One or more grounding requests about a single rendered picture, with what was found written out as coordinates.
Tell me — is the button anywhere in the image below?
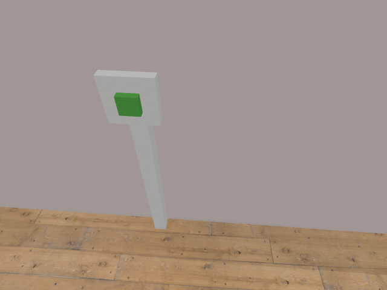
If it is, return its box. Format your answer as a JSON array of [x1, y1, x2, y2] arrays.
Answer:
[[114, 92, 143, 117]]

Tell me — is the panel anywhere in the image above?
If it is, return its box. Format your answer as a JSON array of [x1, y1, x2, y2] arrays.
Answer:
[[94, 70, 167, 230]]

